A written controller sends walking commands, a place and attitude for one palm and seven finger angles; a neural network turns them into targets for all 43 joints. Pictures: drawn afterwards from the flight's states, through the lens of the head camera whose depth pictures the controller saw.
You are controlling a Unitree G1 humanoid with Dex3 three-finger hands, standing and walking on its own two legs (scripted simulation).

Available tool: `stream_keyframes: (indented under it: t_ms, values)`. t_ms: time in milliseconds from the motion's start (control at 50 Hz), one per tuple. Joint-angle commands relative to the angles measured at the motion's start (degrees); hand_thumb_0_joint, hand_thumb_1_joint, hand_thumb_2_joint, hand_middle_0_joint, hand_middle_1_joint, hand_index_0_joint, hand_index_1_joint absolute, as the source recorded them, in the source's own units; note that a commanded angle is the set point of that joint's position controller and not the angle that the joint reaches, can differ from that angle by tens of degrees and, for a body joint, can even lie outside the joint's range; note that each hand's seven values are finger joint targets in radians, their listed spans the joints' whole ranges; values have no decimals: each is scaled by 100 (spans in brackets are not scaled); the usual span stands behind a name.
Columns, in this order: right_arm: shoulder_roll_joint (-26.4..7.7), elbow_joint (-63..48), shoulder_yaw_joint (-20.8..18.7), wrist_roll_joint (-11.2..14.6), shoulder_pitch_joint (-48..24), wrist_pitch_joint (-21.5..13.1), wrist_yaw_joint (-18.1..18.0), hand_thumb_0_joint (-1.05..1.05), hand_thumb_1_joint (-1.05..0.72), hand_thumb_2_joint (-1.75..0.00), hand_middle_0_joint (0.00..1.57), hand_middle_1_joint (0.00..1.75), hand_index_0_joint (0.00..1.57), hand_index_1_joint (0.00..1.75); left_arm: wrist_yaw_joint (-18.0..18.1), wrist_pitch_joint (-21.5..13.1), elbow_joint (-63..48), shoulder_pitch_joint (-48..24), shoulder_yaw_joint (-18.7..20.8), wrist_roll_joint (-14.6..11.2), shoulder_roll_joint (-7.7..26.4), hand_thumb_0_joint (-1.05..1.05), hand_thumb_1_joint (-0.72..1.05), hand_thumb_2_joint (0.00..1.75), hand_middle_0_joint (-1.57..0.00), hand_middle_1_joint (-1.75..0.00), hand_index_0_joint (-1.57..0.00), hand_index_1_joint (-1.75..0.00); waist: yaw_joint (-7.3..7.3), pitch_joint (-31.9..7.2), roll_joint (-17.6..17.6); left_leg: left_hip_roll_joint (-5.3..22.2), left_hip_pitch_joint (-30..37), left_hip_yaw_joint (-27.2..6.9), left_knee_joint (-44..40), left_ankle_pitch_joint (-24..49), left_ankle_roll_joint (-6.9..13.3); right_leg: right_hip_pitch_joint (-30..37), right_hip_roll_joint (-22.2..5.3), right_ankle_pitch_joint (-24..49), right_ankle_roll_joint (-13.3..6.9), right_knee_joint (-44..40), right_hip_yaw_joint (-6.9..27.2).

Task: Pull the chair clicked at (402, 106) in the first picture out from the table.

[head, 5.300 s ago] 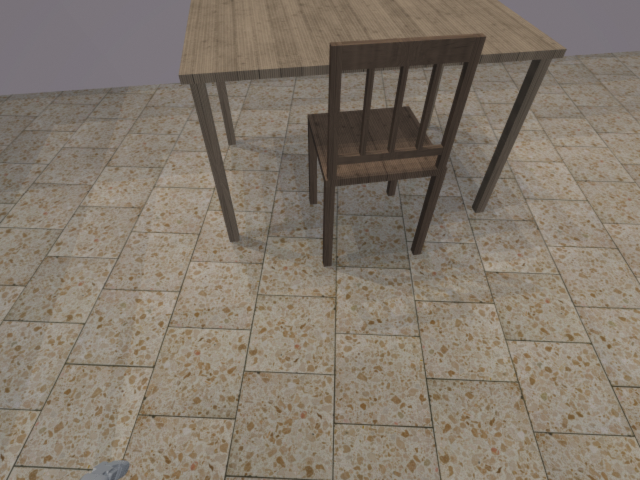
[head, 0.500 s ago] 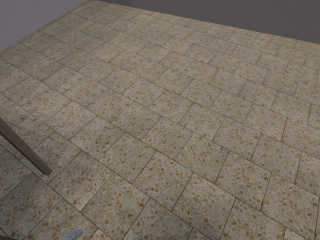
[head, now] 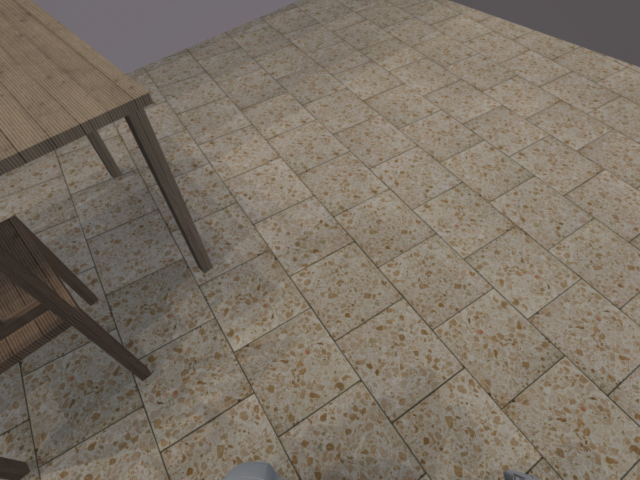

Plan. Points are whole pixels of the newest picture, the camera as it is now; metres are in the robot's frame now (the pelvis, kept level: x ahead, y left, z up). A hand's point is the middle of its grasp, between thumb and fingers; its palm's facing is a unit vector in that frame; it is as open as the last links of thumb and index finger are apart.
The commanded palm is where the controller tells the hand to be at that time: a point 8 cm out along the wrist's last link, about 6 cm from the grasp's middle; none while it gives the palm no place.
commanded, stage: turn to face it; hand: left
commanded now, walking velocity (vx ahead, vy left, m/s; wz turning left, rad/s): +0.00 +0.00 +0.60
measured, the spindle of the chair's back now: out of the picture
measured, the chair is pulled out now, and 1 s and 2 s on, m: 0.00 0.00 0.00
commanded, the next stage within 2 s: take the last steps up to it in 1.32 s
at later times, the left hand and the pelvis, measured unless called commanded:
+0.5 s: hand out of the picture +0.07 +0.23 -0.14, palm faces +0.29 -0.91 -0.31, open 7.4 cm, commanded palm none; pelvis +0.00 +0.00 -0.01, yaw +17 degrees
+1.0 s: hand out of the picture -0.12 +0.24 -0.18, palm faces +0.59 -0.76 -0.27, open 7.4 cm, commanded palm none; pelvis -0.03 +0.03 -0.01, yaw +34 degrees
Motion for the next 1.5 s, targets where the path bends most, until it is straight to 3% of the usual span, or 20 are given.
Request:
stream_keyframes:
  t_ms: [0, 40, 60, 140, 400, 420, 440, 460, 540, 760, 820, 840, 860, 880, 980, 1260, 1280, 1320, 1400, 1480]
  values:
    - [-486, -515, -78, -1, 228, -290, -37, 0, -90, -90, 20, 30, 20, 30, 51, -69, -271, 162, 408, -89, 1376, 0, 90, 90, -20, -30, -20, -30, -148, -1131, -972, -117, 1122, 317, -2151, 1251, 192, 407, -999, 3411, -255, 488, 373]
    - [-1662, -385, -375, -8, 1035, -352, -93, 0, -90, -90, 20, 30, 20, 30, -29, -55, -689, -59, 254, -141, 786, 0, 90, 90, -20, -30, -20, -30, -622, -1606, 1910, 2320, 2986, -2589, -2338, 5393, 1491, -2355, 109, -1874, 482, 2903, 290]
    - [-1554, -234, -345, 30, 1247, -323, -114, 0, -90, -90, 20, 30, 20, 30, 26, 19, -769, -360, 262, -86, 918, 0, 90, 90, -20, -30, -20, -30, -680, -1544, 1178, 2346, 2575, -2207, -2238, 4990, 1731, -2336, 70, -1883, 390, 3340, 881]
    - [-983, -541, -164, -41, 52, -354, -219, 0, -90, -90, 20, 30, 20, 30, -37, 51, -466, -352, 319, -110, 863, 0, 90, 90, -20, -30, -20, -30, -194, -585, 1065, 1227, 1034, -1467, -2540, 3477, 1245, -2022, 157, -599, 438, 3351, 1113]
    - [-921, -611, -268, -24, 49, -283, -181, 0, -90, -90, 20, 30, 20, 30, 40, -88, -625, 4, 278, -171, 787, 0, 90, 90, -20, -30, -20, -30, 48, -958, 850, 703, 370, -2302, -1864, 3178, 1097, 30, 801, 343, 314, -139, 1055]
    - [-748, -639, -249, 15, 82, -298, -162, 0, -90, -90, 20, 30, 20, 30, 66, -151, -607, 233, 319, -144, 970, 0, 90, 90, -20, -30, -20, -30, 158, -1085, 383, 397, -53, -2102, -1358, 2549, 811, 711, 435, 801, 230, -1024, 1360]
    - [-316, -735, -185, 71, 268, -309, -130, 0, -90, -90, 20, 30, 20, 30, 117, -210, -604, 310, 426, -39, 1542, 0, 90, 90, -20, -30, -20, -30, 156, -1168, -1308, -461, -1170, -1059, -41, 556, 296, 1444, -1129, 1293, -305, -1570, 2934]
    - [-390, -817, -219, -3, 245, -294, -135, 0, -90, -90, 20, 30, 20, 30, 98, -160, -692, 258, 394, -55, 1726, 0, 90, 90, -20, -30, -20, -30, 159, -1094, -1413, -580, -1299, -763, 1167, -1020, 161, 834, -1987, 1751, -912, -1571, 3317]
    - [-378, -442, -223, -56, 355, -135, -17, 0, -90, -90, 20, 30, 20, 30, 106, -183, -824, -581, 233, -81, 1011, 0, 90, 90, -20, -30, -20, -30, -224, -427, -850, -108, -1280, -656, 2694, 192, 22, 4, -971, 1792, -714, -1347, 1691]
    - [-165, -513, -22, 30, -148, -196, 9, 0, -90, -90, 20, 30, 20, 30, 96, -97, -418, 104, 372, -15, 1416, 0, 90, 90, -20, -30, -20, -30, 191, -768, -1318, -43, -293, 230, -61, -171, 17, 652, -1274, 2969, -789, -793, 743]
    - [-325, -413, -50, 3, 415, -279, -24, 0, -90, -90, 20, 30, 20, 30, 59, -28, -359, -22, 405, -75, 1378, 0, 90, 90, -20, -30, -20, -30, -139, -993, -944, -95, 830, 336, -1714, 971, 154, 221, -1107, 2557, -327, 87, 294]
    - [-740, -336, -154, -19, 812, -346, -35, 0, -90, -90, 20, 30, 20, 30, 32, 3, -434, 10, 381, -125, 1185, 0, 90, 90, -20, -30, -20, -30, -363, -1264, 85, 443, 1824, -411, -2338, 1962, 382, -593, -801, 1695, -3, 1142, 124]
    - [-1416, -338, -315, -43, 1120, -377, -74, 0, -90, -90, 20, 30, 20, 30, -22, 13, -704, -116, 266, -155, 733, 0, 90, 90, -20, -30, -20, -30, -532, -1242, 2018, 2064, 2446, -2531, -2555, 4263, 1199, -2290, 26, -1698, 470, 2416, 116]
    - [-1563, -225, -302, -7, 1501, -324, -100, 0, -90, -90, 20, 30, 20, 30, 26, 56, -882, -548, 192, -81, 808, 0, 90, 90, -20, -30, -20, -30, -697, -1222, 1340, 2420, 2127, -2522, -2456, 4542, 1615, -2258, 80, -2002, 364, 3106, 715]
    - [-778, -457, -52, -27, 280, -397, -254, 0, -90, -90, 20, 30, 20, 30, -28, 90, -282, -250, 256, -113, 799, 0, 90, 90, -20, -30, -20, -30, -134, -681, 934, 1192, 1052, -1343, -2697, 3420, 1238, -1896, 163, -394, 373, 3469, 1106]
    - [-624, -210, -78, -29, 403, -312, -241, 0, -90, -90, 20, 30, 20, 30, 71, -43, -150, 175, 148, -166, 500, 0, 90, 90, -20, -30, -20, -30, -11, -858, 737, 942, 722, -1839, -2299, 2943, 1221, -62, 743, 266, 188, -104, 947]
    - [-499, -202, -63, 13, 381, -322, -220, 0, -90, -90, 20, 30, 20, 30, 93, -98, -90, 355, 167, -149, 605, 0, 90, 90, -20, -30, -20, -30, 86, -863, 440, 711, 326, -1699, -1998, 2486, 984, 506, 611, 818, 170, -896, 1053]
    - [61, -382, 24, 61, 429, -322, -178, 0, -90, -90, 20, 30, 20, 30, 127, -189, -131, 400, 279, -29, 1350, 0, 90, 90, -20, -30, -20, -30, 100, -705, -1593, -550, -924, -524, -36, -542, 279, 776, -1541, 1671, -775, -1772, 3118]
    - [-130, 33, -93, -29, 552, -137, -134, 0, -90, -90, 20, 30, 20, 30, 139, -178, -261, -333, 198, -77, 832, 0, 90, 90, -20, -30, -20, -30, -196, -239, -582, -160, -825, -744, 2032, 117, 239, -325, -887, 1169, -928, -1749, 2085]
    - [-26, 121, -57, -76, 557, -210, -72, 0, -90, -90, 20, 30, 20, 30, 105, -308, 35, 262, 199, -61, 729, 0, 90, 90, -20, -30, -20, -30, 52, -344, -765, 4, -1080, -451, 1602, 461, 117, 424, -830, 305, -807, -1994, 1833]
